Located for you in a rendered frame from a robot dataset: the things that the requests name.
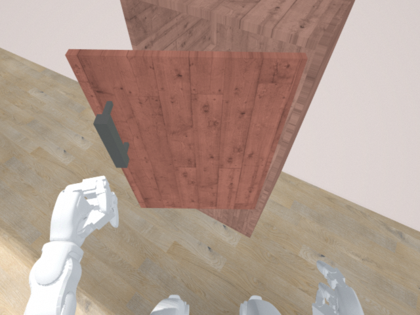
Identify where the handle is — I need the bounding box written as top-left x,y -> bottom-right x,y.
93,101 -> 129,168

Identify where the robot right thigh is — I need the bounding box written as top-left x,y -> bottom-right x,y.
240,299 -> 281,315

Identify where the robot thigh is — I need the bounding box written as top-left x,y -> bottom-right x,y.
240,299 -> 281,315
150,298 -> 189,315

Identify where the robot right hand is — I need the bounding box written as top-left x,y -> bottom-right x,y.
312,261 -> 364,315

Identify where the cupboard door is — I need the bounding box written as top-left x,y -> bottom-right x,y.
65,49 -> 308,209

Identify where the robot left hand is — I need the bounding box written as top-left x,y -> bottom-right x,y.
50,176 -> 119,247

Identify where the left robot forearm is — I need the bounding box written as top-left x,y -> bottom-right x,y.
24,241 -> 84,315

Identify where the robot left thigh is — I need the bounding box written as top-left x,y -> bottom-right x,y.
150,298 -> 189,315

